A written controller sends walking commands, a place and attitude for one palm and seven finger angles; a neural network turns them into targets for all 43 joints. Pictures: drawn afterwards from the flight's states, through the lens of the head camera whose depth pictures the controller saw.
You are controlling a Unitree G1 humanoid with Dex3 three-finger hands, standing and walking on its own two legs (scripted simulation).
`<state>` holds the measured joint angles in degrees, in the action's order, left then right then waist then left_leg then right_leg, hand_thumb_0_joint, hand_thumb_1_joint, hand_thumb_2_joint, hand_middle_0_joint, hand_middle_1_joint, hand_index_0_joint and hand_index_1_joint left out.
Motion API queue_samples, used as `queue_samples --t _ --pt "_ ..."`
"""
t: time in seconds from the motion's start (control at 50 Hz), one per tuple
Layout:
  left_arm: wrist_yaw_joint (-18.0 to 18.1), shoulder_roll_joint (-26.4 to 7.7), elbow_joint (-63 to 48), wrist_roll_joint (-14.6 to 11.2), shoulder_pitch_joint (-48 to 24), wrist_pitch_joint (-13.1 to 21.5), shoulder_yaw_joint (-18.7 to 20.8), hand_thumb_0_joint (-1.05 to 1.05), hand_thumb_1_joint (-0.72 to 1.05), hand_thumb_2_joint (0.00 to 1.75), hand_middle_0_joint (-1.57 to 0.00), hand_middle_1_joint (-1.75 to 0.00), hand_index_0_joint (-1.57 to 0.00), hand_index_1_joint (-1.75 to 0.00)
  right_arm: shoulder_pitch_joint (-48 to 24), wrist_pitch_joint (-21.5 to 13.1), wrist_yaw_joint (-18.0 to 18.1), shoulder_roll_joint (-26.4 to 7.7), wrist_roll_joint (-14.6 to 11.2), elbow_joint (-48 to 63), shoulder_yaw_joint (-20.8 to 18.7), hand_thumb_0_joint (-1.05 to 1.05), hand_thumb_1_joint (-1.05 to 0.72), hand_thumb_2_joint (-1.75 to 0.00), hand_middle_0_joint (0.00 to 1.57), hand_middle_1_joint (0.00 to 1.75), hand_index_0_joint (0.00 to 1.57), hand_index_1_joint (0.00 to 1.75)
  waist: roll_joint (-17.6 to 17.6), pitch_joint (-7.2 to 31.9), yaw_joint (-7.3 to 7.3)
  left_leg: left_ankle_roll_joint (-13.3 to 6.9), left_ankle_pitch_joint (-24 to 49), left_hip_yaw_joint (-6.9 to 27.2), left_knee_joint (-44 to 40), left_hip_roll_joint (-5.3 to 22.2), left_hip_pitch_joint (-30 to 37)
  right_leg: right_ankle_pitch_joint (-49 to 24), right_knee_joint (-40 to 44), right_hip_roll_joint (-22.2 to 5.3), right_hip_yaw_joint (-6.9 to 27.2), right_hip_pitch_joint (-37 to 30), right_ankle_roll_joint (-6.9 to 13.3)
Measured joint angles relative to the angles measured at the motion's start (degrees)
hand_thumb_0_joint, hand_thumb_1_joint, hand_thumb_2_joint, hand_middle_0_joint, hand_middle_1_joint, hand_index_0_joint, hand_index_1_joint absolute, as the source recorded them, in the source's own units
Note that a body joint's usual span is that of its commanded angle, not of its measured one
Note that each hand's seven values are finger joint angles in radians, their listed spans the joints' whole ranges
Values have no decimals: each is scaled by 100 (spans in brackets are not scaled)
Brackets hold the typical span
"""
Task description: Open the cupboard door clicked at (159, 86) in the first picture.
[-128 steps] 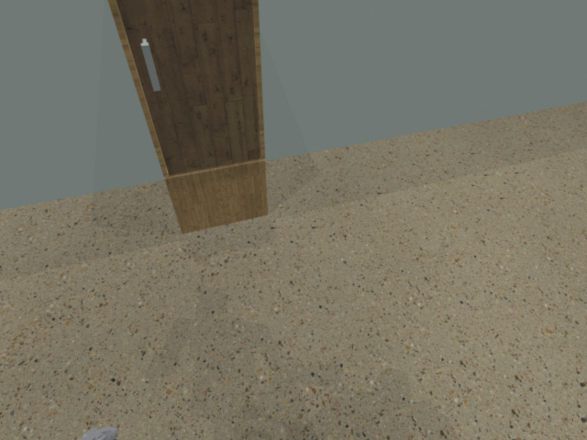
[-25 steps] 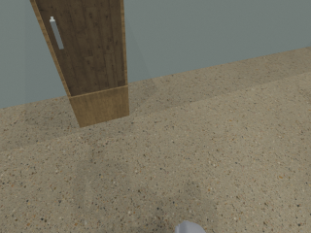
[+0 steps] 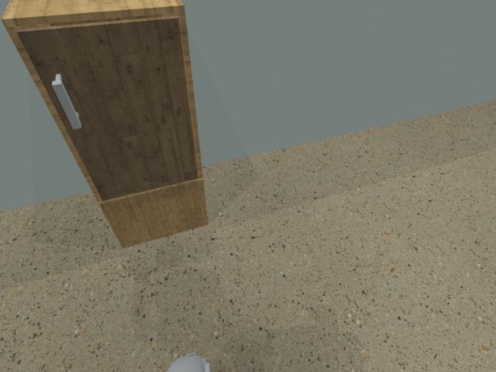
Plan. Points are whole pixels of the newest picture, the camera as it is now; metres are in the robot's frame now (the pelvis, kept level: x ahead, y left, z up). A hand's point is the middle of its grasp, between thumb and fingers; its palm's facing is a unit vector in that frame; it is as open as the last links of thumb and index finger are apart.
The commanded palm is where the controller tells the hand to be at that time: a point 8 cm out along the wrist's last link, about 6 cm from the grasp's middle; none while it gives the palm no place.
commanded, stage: turn to face it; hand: left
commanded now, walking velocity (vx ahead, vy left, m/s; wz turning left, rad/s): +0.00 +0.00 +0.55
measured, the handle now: (67, 101) +0.74 +0.49 +0.02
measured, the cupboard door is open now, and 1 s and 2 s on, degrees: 0 0 0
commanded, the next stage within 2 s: take the last steps up to it in 0.60 s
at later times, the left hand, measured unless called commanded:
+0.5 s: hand out of the picture +0.11 +0.23 -0.15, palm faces +0.21 -0.94 -0.27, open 7.4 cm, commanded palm none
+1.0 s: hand out of the picture -0.03 +0.14 -0.16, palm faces +0.43 -0.88 -0.21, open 7.3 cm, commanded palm none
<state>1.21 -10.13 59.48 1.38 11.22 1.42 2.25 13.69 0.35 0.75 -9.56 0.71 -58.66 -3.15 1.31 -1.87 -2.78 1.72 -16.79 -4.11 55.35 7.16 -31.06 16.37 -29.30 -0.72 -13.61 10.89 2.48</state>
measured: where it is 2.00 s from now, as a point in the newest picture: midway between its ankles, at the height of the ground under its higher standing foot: (206, 356)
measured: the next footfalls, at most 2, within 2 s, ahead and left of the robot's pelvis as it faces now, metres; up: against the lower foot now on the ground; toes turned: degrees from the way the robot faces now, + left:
left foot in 0.12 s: +0.14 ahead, +0.13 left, +0.00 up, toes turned +12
right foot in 0.58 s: +0.14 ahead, -0.12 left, +0.00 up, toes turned +8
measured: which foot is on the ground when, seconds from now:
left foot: up 0.00-0.10, down 0.12-0.58, up 0.60-1.00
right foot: down 0.00-0.12, up 0.14-0.56, down 0.58-1.00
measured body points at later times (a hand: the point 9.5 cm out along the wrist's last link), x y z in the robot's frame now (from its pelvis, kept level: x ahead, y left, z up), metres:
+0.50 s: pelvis +0.07 +0.01 +0.01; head +0.09 +0.01 +0.45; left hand +0.10 +0.28 -0.13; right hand +0.17 -0.22 -0.15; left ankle +0.10 +0.12 -0.73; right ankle +0.09 -0.13 -0.70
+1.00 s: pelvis +0.08 -0.01 +0.01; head +0.10 -0.01 +0.46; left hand -0.05 +0.19 -0.14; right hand +0.23 -0.22 -0.14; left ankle +0.01 +0.11 -0.69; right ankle +0.10 -0.12 -0.73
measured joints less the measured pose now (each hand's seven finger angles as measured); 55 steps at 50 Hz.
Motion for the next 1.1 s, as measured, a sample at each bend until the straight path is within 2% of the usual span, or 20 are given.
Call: queue_samples --t 0.1,0.12,0.14,0.18,0.22,0.28,0.4,0.5,0.54,0.56,0.58,0.64,0.7,0.76,0.82,0.88,1.02,1.06,1.1 --pt "-21 -54 -175 12 107 -94 51 0 92 90 -20 -30 -20 -30 -135 45 -141 -89 34 165 10 1 -93 -90 19 30 20 30 -212 -65 190 -8 265 -215 -1326 -105 597 583 -554 -295 -245 -111 -236" --pt "-29 -73 -204 -7 149 -122 65 0 92 90 -20 -30 -20 -30 -138 20 -153 -106 54 207 7 1 -93 -90 19 30 20 30 -271 -71 202 -184 378 -246 -1536 -189 723 772 -861 -416 -264 -29 -295" --pt "-35 -107 -217 -40 152 -170 86 0 92 90 -20 -30 -20 -30 -171 -6 -153 -96 70 242 6 1 -93 -90 19 30 20 30 -360 -102 216 -353 265 -270 -1440 -293 681 1093 -1374 -506 -116 170 -382" --pt "-16 -163 -246 -52 148 -293 93 0 92 90 -20 -30 -20 -30 -255 -29 -143 -83 62 303 46 0 -92 -90 19 30 20 30 -412 -196 263 -525 64 -297 -1364 -384 688 1662 -2538 -433 369 657 -473" --pt "-14 -193 -237 -38 126 -366 121 0 91 90 -20 -30 -20 -30 -289 -31 -101 -62 62 348 67 0 -92 -90 19 30 20 30 -372 -225 251 -529 116 -271 -1601 -445 786 1625 -3329 -351 661 1078 -531" --pt "-47 -232 -280 -27 62 -379 157 0 91 90 -20 -30 -20 -30 -306 -29 -52 -32 57 356 96 0 -91 -90 19 30 20 30 -287 -261 254 -539 387 -206 -2136 -554 991 1140 -3648 -360 928 1471 -602" --pt "-29 -293 -402 -36 9 -413 186 0 91 90 -20 -30 -19 -30 -256 16 -44 -36 44 314 61 0 -92 -90 20 30 20 30 -146 -183 225 -497 712 -18 -2782 -686 1273 874 -2839 -398 1181 1483 -693" --pt "-6 -246 -469 -49 -70 -427 160 0 91 90 -20 -30 -19 -30 -220 117 -80 -100 68 270 4 0 -91 -90 20 30 20 30 -37 -123 149 -358 743 188 -2792 -718 1297 897 -1733 -293 1147 1038 -658" --pt "-5 -197 -510 -61 -68 -375 127 0 91 90 -20 -30 -19 -30 -211 162 -93 -142 61 249 -26 0 -91 -90 20 30 20 30 10 -99 149 -272 708 262 -2673 -726 1240 574 -1067 -223 1096 735 -630" --pt "-6 -183 -538 -59 -40 -331 105 0 91 90 -20 -30 -19 -30 -192 180 -102 -159 44 245 -41 0 -91 -90 20 30 20 30 7 -70 159 -219 661 290 -2552 -749 1179 276 -590 -211 1070 525 -615" --pt "4 -145 -544 -35 -17 -276 86 0 91 90 -20 -30 -19 -30 -183 200 -113 -194 19 238 -64 0 -91 -90 20 30 20 30 46 -52 179 -177 540 320 -2348 -735 1082 116 -347 -190 1038 425 -509" --pt "-1 24 -546 12 74 -249 -19 0 91 90 -20 -30 -20 -30 -172 337 -120 -305 17 202 -155 0 -91 -90 20 30 20 30 177 -35 180 -85 -622 487 -986 -798 656 161 -457 -192 839 383 -164" --pt "9 127 -521 12 216 -255 -49 0 91 90 -20 -30 -20 -30 -175 393 -149 -357 39 159 -195 0 -91 -90 20 30 20 30 121 4 209 -14 -605 451 330 -772 348 64 -206 -260 733 241 -83" --pt "18 171 -438 11 310 -213 -55 0 91 90 -20 -30 -20 -30 -156 358 -153 -377 45 124 -198 0 -91 -90 19 30 20 30 71 -5 211 82 -402 445 702 -644 380 -52 28 -288 605 128 -62" --pt "-11 153 -355 16 434 -124 -46 0 92 90 -20 -30 -20 -30 -92 353 -176 -376 72 48 -181 0 -91 -90 19 30 20 30 37 20 265 145 -337 392 466 -489 593 -104 203 -306 444 39 -59" --pt "-49 138 -247 36 611 -23 -39 0 92 90 -20 -30 -20 -30 -80 354 -211 -364 88 -44 -150 0 -91 -90 19 30 20 30 0 42 378 146 -412 290 9 -375 827 -137 347 -335 309 -35 -83" --pt "-100 19 205 88 1162 17 13 0 91 90 -20 -30 -20 -30 -313 212 -257 -235 49 -30 -42 1 -91 -90 19 30 20 30 -202 61 683 -15 -698 -15 -1371 -350 1308 -115 494 -513 187 -192 -291" --pt "-109 -32 372 68 1328 -33 35 0 91 90 -20 -30 -20 -30 -386 117 -252 -174 34 25 4 1 -91 -90 19 30 20 30 -259 85 726 -61 -442 -159 -2055 -373 1591 -14 379 -569 192 -211 -396" --pt "-125 -61 530 30 1477 -117 42 0 91 90 -20 -30 -20 -30 -417 -31 -221 -124 28 83 39 0 -91 -90 19 30 20 30 -263 120 695 -158 -20 -249 -2579 -395 1854 271 -10 -612 223 -126 -468"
